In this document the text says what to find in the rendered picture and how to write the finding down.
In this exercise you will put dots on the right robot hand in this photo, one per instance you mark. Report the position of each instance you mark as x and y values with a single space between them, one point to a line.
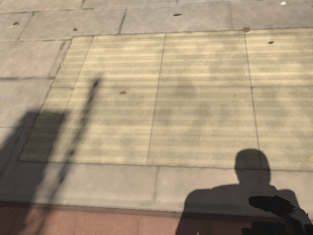
297 221

